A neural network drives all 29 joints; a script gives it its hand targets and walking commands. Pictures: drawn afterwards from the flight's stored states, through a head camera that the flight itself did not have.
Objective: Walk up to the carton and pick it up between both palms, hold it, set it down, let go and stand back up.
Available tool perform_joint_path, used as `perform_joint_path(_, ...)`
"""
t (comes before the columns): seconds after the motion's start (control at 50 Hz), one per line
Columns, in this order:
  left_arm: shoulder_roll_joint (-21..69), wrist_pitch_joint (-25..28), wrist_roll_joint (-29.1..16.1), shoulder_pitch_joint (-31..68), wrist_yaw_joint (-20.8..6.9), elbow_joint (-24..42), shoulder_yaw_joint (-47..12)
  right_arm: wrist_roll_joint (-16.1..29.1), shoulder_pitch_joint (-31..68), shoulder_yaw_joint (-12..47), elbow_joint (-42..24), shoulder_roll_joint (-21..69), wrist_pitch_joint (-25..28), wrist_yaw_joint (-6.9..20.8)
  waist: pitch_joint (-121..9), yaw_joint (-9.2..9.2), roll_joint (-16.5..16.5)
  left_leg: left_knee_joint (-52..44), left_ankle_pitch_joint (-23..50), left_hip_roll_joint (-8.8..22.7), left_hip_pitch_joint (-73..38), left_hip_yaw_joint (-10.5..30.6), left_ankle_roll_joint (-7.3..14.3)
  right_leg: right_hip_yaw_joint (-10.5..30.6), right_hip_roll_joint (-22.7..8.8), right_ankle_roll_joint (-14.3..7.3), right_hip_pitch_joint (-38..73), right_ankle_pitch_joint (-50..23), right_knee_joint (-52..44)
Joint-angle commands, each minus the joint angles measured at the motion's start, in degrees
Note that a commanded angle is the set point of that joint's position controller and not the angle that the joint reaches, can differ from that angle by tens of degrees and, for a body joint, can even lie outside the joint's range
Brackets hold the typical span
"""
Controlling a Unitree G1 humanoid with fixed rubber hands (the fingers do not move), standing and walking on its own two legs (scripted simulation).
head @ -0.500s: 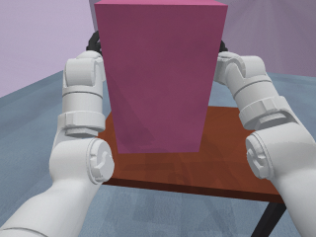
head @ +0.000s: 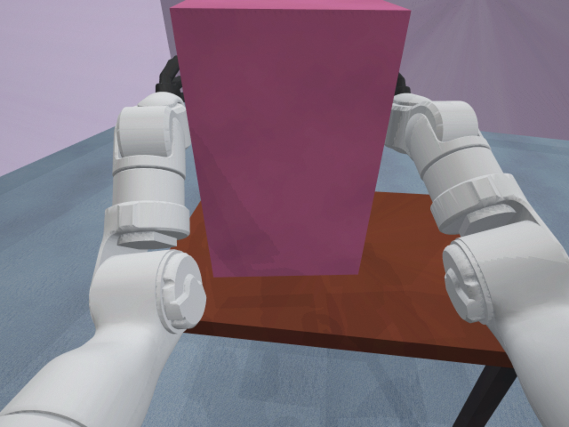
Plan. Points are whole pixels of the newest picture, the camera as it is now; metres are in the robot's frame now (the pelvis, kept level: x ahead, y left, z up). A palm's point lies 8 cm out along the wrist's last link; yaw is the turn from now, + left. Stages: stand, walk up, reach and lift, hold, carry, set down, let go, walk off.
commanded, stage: hold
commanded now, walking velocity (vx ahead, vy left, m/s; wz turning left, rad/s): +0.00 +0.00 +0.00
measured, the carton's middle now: (284, 129) +0.38 +0.00 +0.32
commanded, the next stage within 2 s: none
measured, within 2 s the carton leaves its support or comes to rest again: neither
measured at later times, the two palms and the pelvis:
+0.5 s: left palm (171, 111) +0.38 +0.14 +0.35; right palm (393, 116) +0.37 -0.14 +0.33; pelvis +0.00 +0.00 +0.00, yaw +0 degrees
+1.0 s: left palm (170, 111) +0.38 +0.14 +0.35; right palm (393, 115) +0.37 -0.14 +0.33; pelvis +0.00 +0.00 +0.00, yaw +0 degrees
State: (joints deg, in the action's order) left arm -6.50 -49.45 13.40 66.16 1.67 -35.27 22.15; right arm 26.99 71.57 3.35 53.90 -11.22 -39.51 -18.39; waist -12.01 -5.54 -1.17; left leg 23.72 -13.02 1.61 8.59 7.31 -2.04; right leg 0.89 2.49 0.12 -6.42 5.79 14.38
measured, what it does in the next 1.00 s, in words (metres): stands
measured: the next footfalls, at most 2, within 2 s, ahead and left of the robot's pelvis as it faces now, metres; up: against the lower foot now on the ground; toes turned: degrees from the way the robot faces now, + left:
none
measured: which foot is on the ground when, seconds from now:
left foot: down 0.00-1.00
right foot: down 0.00-1.00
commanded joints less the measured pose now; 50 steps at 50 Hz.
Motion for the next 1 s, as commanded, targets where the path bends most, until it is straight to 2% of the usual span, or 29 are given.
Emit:
perform_joint_path(0.0,34.53,4.18,-11.12,45.23,-8.63,6.6,-16.79,9.07,47.53,4.59,-20.52,37.49,1.6,7.83,-18.05,-0.42,-2.34,-4.05,13.11,-3.92,1.84,-4.3,-1.55,-0.43,2.94,1.32,12.22,-7.62,0.16)
perform_joint_path(0.98,34.69,4.22,-11.09,45.32,-8.61,6.26,-16.74,9.17,48.07,4.38,-20.53,37.2,1.6,7.81,-18.42,-0.61,-2.64,-3.83,13.49,-3.91,1.33,-4.35,-1.66,-0.42,3.0,1.27,11.89,-7.78,0.1)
